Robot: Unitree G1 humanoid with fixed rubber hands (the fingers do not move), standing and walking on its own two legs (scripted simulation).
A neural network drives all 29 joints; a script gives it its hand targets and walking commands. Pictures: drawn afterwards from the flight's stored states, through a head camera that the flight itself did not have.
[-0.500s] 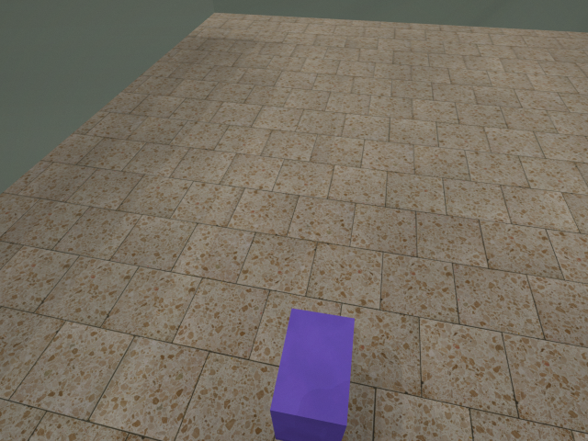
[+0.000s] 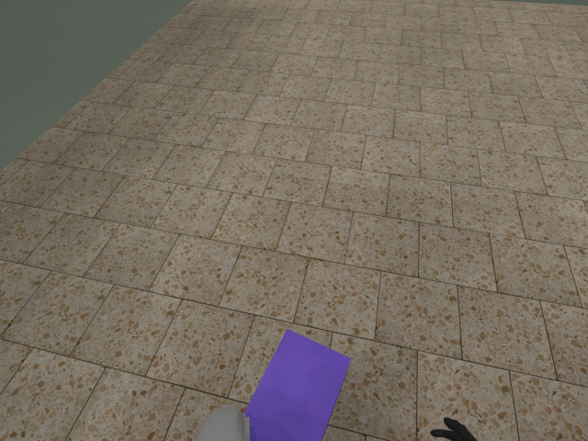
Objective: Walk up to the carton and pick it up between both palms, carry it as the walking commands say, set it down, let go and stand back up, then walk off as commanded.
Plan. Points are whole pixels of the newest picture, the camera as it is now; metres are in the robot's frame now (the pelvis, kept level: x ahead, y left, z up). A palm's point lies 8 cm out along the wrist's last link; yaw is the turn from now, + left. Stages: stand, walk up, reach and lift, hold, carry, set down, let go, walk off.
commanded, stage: walk off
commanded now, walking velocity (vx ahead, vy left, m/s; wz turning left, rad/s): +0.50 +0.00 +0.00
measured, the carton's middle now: (295, 408) +0.29 +0.03 -0.63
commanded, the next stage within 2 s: none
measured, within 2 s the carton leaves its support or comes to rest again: rests again in 2.00 s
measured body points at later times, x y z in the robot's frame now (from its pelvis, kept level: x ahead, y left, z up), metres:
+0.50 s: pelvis +0.28 -0.02 -0.03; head +0.30 -0.06 +0.42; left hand +0.45 +0.23 -0.13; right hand +0.18 -0.26 -0.19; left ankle +0.20 +0.15 -0.74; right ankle +0.37 -0.15 -0.75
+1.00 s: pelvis +0.51 +0.00 -0.02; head +0.54 +0.00 +0.43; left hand +0.38 +0.20 -0.17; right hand +0.72 -0.21 -0.13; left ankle +0.57 +0.10 -0.75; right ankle +0.38 -0.14 -0.71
